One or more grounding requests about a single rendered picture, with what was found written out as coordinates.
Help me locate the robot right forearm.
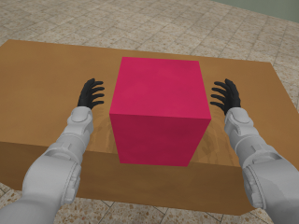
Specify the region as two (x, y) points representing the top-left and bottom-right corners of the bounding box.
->
(224, 107), (299, 176)

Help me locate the right robot hand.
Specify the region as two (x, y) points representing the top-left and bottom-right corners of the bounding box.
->
(210, 78), (241, 116)

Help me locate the pedestal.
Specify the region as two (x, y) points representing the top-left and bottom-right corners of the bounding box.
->
(0, 39), (299, 216)

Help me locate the carton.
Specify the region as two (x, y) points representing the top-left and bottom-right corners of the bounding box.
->
(108, 57), (212, 167)

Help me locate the right robot upper arm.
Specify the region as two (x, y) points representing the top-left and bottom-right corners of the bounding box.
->
(242, 159), (299, 224)

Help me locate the robot left forearm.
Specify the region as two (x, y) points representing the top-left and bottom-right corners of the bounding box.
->
(21, 106), (93, 195)

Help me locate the left robot hand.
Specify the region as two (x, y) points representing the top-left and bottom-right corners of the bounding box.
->
(77, 78), (105, 110)

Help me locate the left robot upper arm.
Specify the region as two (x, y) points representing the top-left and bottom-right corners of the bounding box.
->
(0, 155), (81, 224)

